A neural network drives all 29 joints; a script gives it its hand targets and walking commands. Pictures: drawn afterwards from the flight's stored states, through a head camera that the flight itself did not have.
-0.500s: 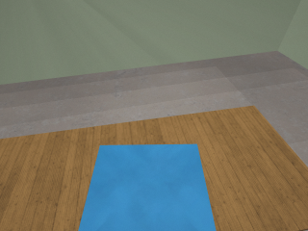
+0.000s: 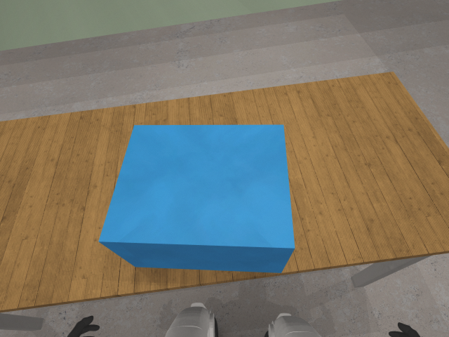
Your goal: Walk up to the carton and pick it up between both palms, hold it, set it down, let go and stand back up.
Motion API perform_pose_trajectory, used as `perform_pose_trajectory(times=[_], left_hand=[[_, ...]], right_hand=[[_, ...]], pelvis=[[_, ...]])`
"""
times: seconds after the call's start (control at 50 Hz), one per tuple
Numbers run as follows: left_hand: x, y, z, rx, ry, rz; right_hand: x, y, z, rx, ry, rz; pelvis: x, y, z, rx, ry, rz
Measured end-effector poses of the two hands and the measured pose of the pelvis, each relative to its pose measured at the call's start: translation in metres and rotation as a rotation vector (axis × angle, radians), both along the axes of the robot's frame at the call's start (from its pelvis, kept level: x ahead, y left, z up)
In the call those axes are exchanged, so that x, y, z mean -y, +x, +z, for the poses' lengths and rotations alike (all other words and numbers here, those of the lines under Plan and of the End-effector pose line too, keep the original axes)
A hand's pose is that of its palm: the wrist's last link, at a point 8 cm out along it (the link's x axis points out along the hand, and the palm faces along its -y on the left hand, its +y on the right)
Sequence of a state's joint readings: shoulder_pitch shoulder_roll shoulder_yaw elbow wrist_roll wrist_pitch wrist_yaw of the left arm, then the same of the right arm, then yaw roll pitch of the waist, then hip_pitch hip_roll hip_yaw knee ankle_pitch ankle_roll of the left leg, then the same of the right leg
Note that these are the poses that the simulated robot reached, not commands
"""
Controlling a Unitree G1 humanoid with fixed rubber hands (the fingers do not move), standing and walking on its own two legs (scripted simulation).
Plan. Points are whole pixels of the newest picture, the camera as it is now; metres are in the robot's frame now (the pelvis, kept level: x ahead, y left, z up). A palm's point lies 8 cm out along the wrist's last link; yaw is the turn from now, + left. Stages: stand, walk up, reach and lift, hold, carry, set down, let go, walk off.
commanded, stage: walk up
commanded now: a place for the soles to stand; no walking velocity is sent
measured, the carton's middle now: (206, 198) +0.36 +0.07 +0.00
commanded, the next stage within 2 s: none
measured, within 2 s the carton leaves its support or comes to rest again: neither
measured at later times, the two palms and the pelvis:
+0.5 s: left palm out of the picture -0.15 +0.28 -0.11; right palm out of the picture -0.05 -0.30 -0.10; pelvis -0.14 -0.03 +0.00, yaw +11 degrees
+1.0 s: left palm out of the picture -0.28 +0.32 -0.10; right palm out of the picture -0.02 -0.26 -0.07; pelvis -0.21 +0.01 -0.01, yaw +15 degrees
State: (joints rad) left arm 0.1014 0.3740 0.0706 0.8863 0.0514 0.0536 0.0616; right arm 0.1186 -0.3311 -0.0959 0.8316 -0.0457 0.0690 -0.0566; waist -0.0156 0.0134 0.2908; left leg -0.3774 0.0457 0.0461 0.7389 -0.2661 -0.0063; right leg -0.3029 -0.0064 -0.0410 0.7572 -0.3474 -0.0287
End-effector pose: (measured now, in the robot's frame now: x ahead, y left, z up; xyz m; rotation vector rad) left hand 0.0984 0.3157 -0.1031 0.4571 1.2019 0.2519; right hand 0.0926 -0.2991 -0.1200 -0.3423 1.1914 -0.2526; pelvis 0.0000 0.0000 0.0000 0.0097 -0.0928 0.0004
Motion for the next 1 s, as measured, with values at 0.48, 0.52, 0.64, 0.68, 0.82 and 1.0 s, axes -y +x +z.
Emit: perform_pose_trajectory(times=[0.48,0.52,0.64,0.68,0.82,1.0], left_hand=[[0.041,-0.237,-0.006,0.136,-0.107,0.213],[0.036,-0.26,-0.004,0.118,-0.121,0.255],[0.038,-0.304,-0.003,0.095,-0.088,0.268],[0.045,-0.312,-0.002,0.094,-0.074,0.265],[0.06,-0.341,0.013,0.197,-0.063,0.253],[-0.007,-0.377,0.007,0.184,-0.003,0.257]], right_hand=[[-0.001,-0.131,0.014,0.021,0.077,0.206],[0.002,-0.143,0.022,0.04,0.055,0.203],[0.015,-0.13,0.034,0.164,0.049,0.219],[0.02,-0.119,0.032,0.213,0.054,0.243],[0.011,-0.097,0.036,0.257,0.048,0.336],[-0.042,-0.11,0.047,0.326,0.061,0.408]], pelvis=[[0.028,-0.14,-0.004,0.041,0.036,0.173],[0.03,-0.143,0.001,0.05,-0.003,0.207],[0.042,-0.148,0.0,0.032,0.002,0.167],[0.045,-0.155,-0.004,0.056,-0.037,0.18],[0.032,-0.183,-0.004,0.086,-0.05,0.248],[-0.015,-0.212,-0.015,0.073,-0.026,0.261]])
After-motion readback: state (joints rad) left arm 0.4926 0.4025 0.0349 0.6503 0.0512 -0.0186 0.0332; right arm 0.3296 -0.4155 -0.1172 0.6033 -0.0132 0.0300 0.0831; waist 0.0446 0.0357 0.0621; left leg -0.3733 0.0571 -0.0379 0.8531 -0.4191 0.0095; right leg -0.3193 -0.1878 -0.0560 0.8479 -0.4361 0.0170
